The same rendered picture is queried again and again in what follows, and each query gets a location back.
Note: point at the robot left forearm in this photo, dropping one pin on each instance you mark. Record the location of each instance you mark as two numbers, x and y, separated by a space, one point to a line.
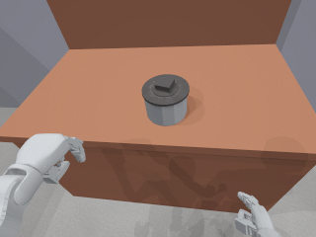
17 189

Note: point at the lid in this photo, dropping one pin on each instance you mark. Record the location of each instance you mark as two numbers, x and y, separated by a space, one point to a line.
160 98

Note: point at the knob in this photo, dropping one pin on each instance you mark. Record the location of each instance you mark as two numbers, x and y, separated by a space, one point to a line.
164 83

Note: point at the robot left hand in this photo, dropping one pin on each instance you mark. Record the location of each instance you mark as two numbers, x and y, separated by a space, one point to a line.
43 150

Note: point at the robot right hand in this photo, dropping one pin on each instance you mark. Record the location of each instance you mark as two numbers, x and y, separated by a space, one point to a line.
250 223

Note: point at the pot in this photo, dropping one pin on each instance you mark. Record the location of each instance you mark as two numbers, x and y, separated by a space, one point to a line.
166 116

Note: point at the table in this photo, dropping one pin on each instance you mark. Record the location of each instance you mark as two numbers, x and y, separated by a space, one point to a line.
248 128

